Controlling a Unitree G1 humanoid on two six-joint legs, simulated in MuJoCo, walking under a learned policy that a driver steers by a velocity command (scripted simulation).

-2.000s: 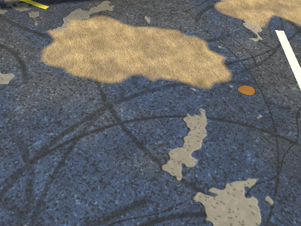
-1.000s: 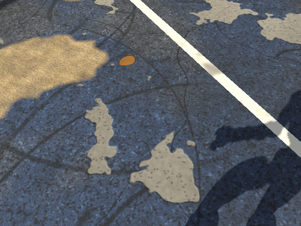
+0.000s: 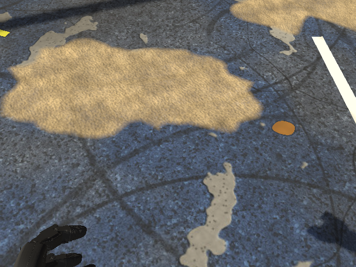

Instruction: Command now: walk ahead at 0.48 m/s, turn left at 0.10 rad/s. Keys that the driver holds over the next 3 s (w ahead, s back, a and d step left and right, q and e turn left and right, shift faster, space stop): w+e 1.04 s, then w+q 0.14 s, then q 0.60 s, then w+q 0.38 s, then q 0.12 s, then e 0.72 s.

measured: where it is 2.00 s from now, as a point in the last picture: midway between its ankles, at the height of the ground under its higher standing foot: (234, 170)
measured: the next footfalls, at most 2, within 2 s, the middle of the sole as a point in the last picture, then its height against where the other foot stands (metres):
left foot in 0.46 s outside the picture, level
right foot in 0.96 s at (230, 223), level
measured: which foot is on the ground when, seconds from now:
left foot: down 0.00-0.02, up 0.04-0.44, down 0.46-0.96, up 0.98-1.00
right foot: down 0.00-0.46, up 0.48-0.94, down 0.96-1.00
